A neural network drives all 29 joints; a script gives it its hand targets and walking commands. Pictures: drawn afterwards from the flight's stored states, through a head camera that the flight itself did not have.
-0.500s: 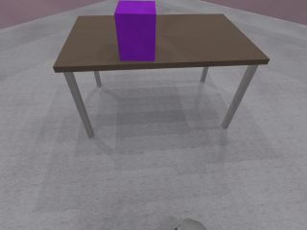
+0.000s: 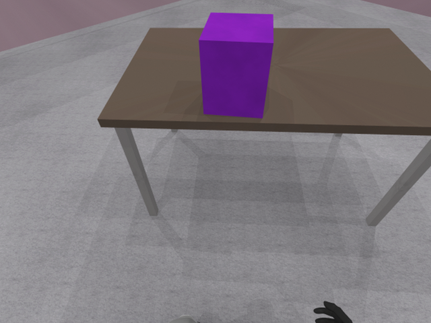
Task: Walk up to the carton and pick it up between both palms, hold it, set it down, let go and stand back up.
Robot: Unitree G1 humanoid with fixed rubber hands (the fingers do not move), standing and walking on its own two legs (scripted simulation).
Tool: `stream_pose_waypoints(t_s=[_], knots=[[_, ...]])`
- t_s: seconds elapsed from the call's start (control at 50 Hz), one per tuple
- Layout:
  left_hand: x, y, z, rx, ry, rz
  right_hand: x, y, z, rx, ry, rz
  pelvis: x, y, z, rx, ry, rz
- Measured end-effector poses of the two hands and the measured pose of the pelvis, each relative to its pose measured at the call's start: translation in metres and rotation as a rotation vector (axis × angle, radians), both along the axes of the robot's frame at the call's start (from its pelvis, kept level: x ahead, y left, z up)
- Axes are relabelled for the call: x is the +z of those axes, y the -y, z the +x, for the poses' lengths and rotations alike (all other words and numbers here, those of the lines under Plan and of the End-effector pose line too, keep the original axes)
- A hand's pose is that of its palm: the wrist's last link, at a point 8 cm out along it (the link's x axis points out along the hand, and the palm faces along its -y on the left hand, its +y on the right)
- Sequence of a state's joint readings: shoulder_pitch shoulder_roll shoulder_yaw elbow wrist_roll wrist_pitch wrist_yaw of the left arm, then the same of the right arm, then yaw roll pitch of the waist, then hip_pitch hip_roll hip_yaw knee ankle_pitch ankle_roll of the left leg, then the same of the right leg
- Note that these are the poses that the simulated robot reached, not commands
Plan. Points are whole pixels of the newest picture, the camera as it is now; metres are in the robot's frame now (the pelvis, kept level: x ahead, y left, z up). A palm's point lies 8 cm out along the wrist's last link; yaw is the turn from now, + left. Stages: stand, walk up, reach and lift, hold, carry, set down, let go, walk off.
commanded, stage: walk up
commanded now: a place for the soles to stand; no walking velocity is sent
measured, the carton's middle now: (237, 66) +0.87 -0.02 +0.05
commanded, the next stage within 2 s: none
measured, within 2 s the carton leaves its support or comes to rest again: neither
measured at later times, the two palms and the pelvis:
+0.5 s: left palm (139, 240) +0.33 +0.22 -0.12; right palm out of the picture +0.13 -0.24 -0.12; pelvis +0.22 +0.00 +0.00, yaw -2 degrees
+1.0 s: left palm (126, 231) +0.37 +0.27 -0.14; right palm (306, 196) +0.47 -0.21 -0.12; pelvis +0.39 +0.02 -0.01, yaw -2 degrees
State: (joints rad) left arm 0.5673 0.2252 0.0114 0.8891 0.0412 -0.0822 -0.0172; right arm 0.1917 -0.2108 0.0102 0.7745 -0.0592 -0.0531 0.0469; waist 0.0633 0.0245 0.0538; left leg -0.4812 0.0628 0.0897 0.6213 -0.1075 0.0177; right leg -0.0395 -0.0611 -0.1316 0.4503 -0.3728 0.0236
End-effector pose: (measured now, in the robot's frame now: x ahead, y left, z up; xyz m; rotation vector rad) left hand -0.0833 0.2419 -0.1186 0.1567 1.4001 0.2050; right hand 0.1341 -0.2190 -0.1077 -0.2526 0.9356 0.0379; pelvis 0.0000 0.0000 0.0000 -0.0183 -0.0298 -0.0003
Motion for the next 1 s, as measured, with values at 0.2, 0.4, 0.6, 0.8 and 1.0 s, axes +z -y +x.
stream_pose_waypoints(t_s=[0.2, 0.4, 0.6, 0.8, 1.0], knots=[[-0.011, -0.036, 0.172, -0.128, 0.144, -0.022, 0.002, 0.006, -0.001, -0.206, -0.141, -0.098, 0.001, -0.026, 0.088, -0.007, 0.008, -0.013], [0.005, -0.009, 0.341, -0.249, 0.319, -0.06, 0.005, 0.015, -0.025, -0.309, -0.355, -0.093, 0.011, -0.016, 0.168, -0.021, 0.006, -0.004], [-0.001, 0.024, 0.448, -0.214, 0.391, 0.01, -0.033, 0.04, 0.061, -0.26, -0.441, -0.048, -0.013, 0.017, 0.261, -0.032, 0.016, 0.009], [0.016, -0.008, 0.39, -0.061, 0.109, 0.055, -0.004, 0.03, 0.269, -0.106, -0.126, -0.026, 0.01, 0.005, 0.331, -0.029, 0.007, 0.027], [-0.025, -0.029, 0.452, -0.102, 0.049, -0.007, -0.017, -0.013, 0.338, -0.176, -0.09, -0.035, -0.012, -0.023, 0.387, -0.037, 0.021, 0.002]])
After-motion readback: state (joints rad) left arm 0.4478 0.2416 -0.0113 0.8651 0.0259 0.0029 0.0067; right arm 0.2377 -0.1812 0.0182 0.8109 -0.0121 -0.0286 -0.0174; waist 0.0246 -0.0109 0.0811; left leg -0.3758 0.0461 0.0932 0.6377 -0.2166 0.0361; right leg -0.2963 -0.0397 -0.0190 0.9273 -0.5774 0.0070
